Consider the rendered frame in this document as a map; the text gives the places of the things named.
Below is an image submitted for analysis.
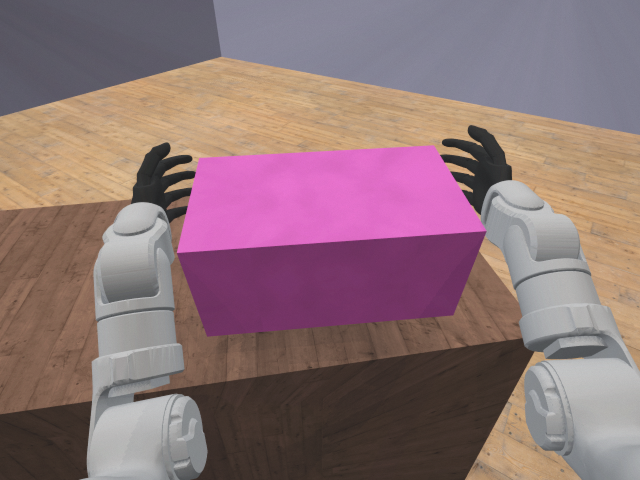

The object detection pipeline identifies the robot left hand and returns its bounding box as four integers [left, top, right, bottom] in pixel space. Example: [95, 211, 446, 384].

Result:
[131, 142, 196, 223]

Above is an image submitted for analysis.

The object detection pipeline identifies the robot right forearm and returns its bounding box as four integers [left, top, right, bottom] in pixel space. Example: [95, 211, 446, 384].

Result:
[481, 180, 640, 378]

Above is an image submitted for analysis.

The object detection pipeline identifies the pedestal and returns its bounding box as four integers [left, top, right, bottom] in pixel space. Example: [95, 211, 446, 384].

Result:
[0, 196, 535, 480]

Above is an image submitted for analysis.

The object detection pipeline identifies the robot right hand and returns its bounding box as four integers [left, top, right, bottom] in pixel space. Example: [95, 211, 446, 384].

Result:
[440, 125, 512, 215]

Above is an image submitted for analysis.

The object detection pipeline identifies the robot left upper arm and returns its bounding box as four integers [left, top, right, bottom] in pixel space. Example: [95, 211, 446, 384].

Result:
[80, 393, 208, 480]

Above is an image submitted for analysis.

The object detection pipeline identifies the robot left forearm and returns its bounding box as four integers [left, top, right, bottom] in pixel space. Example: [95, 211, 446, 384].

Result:
[87, 202, 184, 478]

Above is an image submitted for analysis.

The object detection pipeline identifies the robot right upper arm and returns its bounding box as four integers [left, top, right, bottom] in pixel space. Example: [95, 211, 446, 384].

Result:
[524, 358, 640, 480]

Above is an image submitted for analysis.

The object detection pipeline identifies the carton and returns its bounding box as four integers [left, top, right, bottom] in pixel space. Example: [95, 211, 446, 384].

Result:
[177, 145, 487, 337]

